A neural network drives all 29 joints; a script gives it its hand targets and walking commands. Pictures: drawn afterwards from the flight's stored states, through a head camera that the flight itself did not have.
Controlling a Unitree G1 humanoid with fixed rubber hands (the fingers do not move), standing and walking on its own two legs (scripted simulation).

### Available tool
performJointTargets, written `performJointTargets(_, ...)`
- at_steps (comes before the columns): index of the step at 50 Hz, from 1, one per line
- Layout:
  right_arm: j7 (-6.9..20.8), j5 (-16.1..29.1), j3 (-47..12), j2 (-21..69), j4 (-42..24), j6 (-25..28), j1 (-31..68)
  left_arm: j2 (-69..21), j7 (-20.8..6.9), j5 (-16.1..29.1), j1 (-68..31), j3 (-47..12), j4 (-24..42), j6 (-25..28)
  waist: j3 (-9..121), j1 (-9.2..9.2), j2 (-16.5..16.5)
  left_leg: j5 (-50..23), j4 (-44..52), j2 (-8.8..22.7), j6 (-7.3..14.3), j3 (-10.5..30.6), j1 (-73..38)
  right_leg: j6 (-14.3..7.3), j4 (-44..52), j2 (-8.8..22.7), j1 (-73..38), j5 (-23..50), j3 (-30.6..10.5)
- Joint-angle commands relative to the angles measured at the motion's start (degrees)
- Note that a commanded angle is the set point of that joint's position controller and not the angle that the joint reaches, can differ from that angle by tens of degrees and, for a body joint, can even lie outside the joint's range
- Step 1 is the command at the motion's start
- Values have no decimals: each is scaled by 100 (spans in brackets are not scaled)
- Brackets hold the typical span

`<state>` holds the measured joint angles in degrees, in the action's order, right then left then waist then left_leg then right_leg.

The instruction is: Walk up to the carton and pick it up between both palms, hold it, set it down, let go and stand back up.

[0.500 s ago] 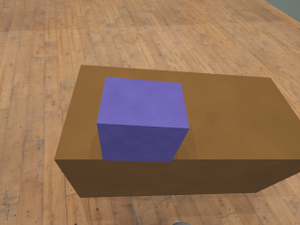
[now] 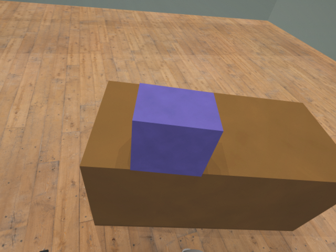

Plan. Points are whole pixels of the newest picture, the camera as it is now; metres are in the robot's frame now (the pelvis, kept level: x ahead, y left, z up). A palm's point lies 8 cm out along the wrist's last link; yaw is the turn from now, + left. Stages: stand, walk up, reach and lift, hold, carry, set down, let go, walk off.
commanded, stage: walk up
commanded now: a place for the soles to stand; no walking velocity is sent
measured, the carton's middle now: (171, 131) +0.55 -0.01 -0.06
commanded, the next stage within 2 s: none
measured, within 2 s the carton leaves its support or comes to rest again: neither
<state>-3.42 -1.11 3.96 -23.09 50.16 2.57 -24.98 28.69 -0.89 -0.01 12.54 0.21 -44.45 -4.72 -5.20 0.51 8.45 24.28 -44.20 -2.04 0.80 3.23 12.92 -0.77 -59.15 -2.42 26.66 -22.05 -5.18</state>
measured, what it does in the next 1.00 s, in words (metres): steps to the right: right foot, then left foot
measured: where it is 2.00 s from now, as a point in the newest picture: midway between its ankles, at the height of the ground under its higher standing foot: outside the picture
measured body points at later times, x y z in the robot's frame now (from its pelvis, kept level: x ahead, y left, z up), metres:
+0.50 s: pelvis +0.03 -0.14 +0.00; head +0.03 -0.13 +0.45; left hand +0.12 +0.19 -0.11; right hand +0.05 -0.48 -0.10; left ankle +0.01 +0.04 -0.66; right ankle +0.12 -0.24 -0.71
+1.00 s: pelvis +0.05 -0.12 +0.02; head +0.06 -0.10 +0.47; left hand +0.16 +0.19 -0.10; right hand +0.04 -0.46 -0.08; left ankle +0.08 +0.00 -0.71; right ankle +0.12 -0.23 -0.71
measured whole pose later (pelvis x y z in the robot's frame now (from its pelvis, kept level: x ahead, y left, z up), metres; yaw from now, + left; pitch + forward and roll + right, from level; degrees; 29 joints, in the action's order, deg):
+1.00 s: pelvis +0.05 -0.12 +0.02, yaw -4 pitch -2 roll -1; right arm 0.6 -1.0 4.7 -24.2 51.5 1.8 -22.6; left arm 23.6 -2.4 0.0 14.1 0.2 -46.8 0.2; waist -2.8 0.5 1.3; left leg 19.8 -34.9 -0.9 1.9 3.6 16.8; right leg -3.0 -30.0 -3.4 19.9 -8.9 -3.9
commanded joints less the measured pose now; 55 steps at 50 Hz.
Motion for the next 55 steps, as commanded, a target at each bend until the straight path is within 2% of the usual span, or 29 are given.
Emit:
performJointTargets(1, -167, -130, 563, -1878, -458, 342, 654, 1083, -312, -385, 556, 857, 60, -80, -992, 289, -1851, 1064, 3067, 1511, 210, 2130, 939, 129, -862, 299, 961, 794, -957)
performJointTargets(5, -138, -58, 596, -1783, -235, 388, -184, 926, -349, -384, 75, 793, 82, -39, -269, -147, -1443, 440, 2687, 1244, 167, 1828, -689, 205, -367, 255, 1243, 873, -669)
performJointTargets(9, -13, 3, 594, -1920, -427, 391, -81, 801, -411, -270, -363, 674, 304, 197, 331, -310, -2238, 621, 2446, 1430, 826, 1532, -1443, 253, 922, 554, 1193, 171, -387)
performJointTargets(11, 32, -37, 605, -2003, -444, 356, 43, 856, -449, -267, -319, 728, 203, 235, 147, -261, -2250, 502, 2460, 1510, 888, 1323, -921, 239, 1319, 624, 666, 44, -39)
performJointTargets(15, 74, -46, 541, -1968, -634, 348, 669, 870, -422, -219, 928, 738, -177, 332, 600, 493, -2453, -557, 1788, 1751, 901, 812, 436, -153, 2360, 809, -1446, 547, 353)
performJointTargets(17, 37, -64, 336, -1340, -527, 256, 271, 1072, -275, -215, 1703, 831, -622, 423, 1104, 648, -598, -766, -649, 1019, 544, 46, 1154, -16, 2494, 477, -2736, 713, 283)
performJointTargets(18, -18, -43, 193, -838, -387, 205, -162, 1294, -172, -277, 1487, 831, -523, 403, 766, 631, 520, 433, -1506, 317, 289, -132, 1744, 13, 3189, 1009, -2180, 115, -857)
performJointTargets(19, -23, -29, 177, -874, -436, 118, -339, 1410, -165, -252, 1090, 819, -346, 416, 371, 328, 660, 1225, -2102, -253, 108, 24, 2074, -212, 4055, 1389, -1416, -1957, -2523)
performJointTargets(20, -11, 37, 312, -1229, -358, 46, -586, 1491, -178, -211, 451, 821, -131, 390, 109, 34, 544, 942, -2200, -135, 186, 1, 1881, -360, 4867, 1773, -752, -3292, -3093)
performJointTargets(21, 20, 87, 368, -1608, -290, -32, -492, 1538, -149, -141, 50, 831, -3, 349, -283, -15, 277, 887, -2260, 126, 248, -79, 1712, -277, 5409, 1812, -107, -3885, -3202)
performJointTargets(23, 113, 149, 368, -1699, -130, -145, -555, 1608, -152, -106, -272, 823, 108, 375, -862, -209, 857, 309, -2263, 196, 342, -75, 1190, 288, 5694, 1383, 860, -3576, -2497)
performJointTargets(24, 161, 124, 351, -1445, -51, -153, -609, 1295, -116, -61, -235, 753, -32, 454, -1048, -246, 515, -357, -2155, 332, 247, -106, 1127, 524, 5645, 1148, 744, -2916, -2232)
performJointTargets(26, 231, 93, 320, -1369, 66, -77, -829, 1072, -58, -62, -208, 729, 17, 497, -326, -162, 488, -361, -1696, 309, 137, 14, 1405, 26, 4852, 919, -523, -2054, -1579)
performJointTargets(28, 265, 20, 325, -1387, -8, -19, -641, 920, -30, -23, 173, 656, 89, 560, 538, -20, -59, -133, -1322, 278, 40, -66, 1540, -709, 4414, 1158, -1547, -1326, -1651)
performJointTargets(31, 288, -27, 319, -1355, -90, 65, -254, 865, -2, 36, 803, 671, -46, 689, 1233, 221, -684, 5, -888, 279, 2, 56, 1981, -989, 4102, 1455, -3036, -647, -1928)
performJointTargets(33, 311, -11, 259, -1172, -305, 71, 64, 852, 12, 38, 1049, 671, -65, 710, 1251, 384, -376, 202, -548, 263, 63, 44, 2175, -1077, 4046, 1571, -3463, -294, -1916)
performJointTargets(34, 337, -7, 254, -1190, -249, 69, 25, 854, 29, 61, 984, 633, -130, 725, 1156, 382, -345, -18, -561, 217, 13, 39, 2219, -770, 4150, 1445, -3397, -65, -1692)
performJointTargets(38, 370, -3, 239, -1188, -107, -18, -282, 870, 46, 6, 671, 659, -56, 724, 1083, 159, -109, -99, -481, 205, 15, 76, 1764, -579, 4487, 1416, -2671, -939, -1702)
performJointTargets(40, 377, -42, 289, -1201, 22, -82, -702, 890, -22, -54, -47, 609, 89, 626, 817, -216, 397, 317, -221, 136, -21, -244, 727, -863, 4705, 1294, -1105, -1468, -1345)
performJointTargets(43, 389, -69, 314, -1031, 170, -37, -799, 819, -25, -109, -197, 614, 95, 559, 490, -252, 246, -340, 285, 140, 31, -490, -120, -895, 4621, 1174, -39, -1148, -1064)
performJointTargets(44, 380, -61, 244, -977, 125, -23, -627, 783, -33, -74, -38, 566, 75, 557, 523, -79, -256, -564, 766, 15, 46, -573, -268, -917, 4392, 1173, -133, -1150, -979)
performJointTargets(45, 354, -52, 309, -947, 236, -12, -873, 773, -29, -94, -206, 566, 78, 534, 582, -275, -91, -860, 1112, 100, 117, -603, -513, -798, 4198, 1098, -156, -1469, -825)
performJointTargets(47, 305, -79, 294, -1044, 245, 2, -825, 653, -37, -83, -155, 542, -10, 462, 750, -328, -376, -664, 1582, -17, 282, -211, -667, -640, 3676, 886, -143, -1589, -808)
performJointTargets(48, 264, -127, 319, -1228, 134, 43, -769, 446, -60, -79, -194, 426, 121, 414, 518, -338, -540, 313, 2296, 418, 374, 710, -365, -478, 3023, 550, 194, -1634, -505)
performJointTargets(49, 217, -218, 340, -1428, 152, 69, -414, 195, -49, -15, -82, 374, 74, 421, 187, -181, -1680, 1521, 2918, 1103, 566, 2112, -139, -233, 2218, 141, 519, -979, -249)
performJointTargets(50, 178, -180, 366, -1605, -184, 109, 149, 343, -50, -50, 6, 362, 31, 411, -139, -54, -1690, 2711, 3702, 1786, 709, 3107, 482, -60, 1436, -177, 537, -430, 22)
performJointTargets(51, 150, -197, 379, -1646, -178, 111, 523, 615, -24, -125, 169, 518, -227, 383, -574, 41, -1187, 2653, 3860, 1901, 797, 3140, 1098, 91, 1043, 2, 150, -64, -49)
performJointTargets(53, 187, -123, 279, -1379, -411, 164, 1040, 414, -72, -99, 312, 429, -363, 395, -475, 168, -1280, 1566, 3608, 1627, 878, 2251, 1516, 76, 1079, 199, -700, 271, 263)
performJointTargets(55, 199, -92, 275, -1373, -262, 190, 786, 489, -89, -121, 337, 520, -422, 382, -388, 99, -1382, 908, 3355, 1279, 491, 1961, 967, 25, 1360, 219, -525, 358, 166)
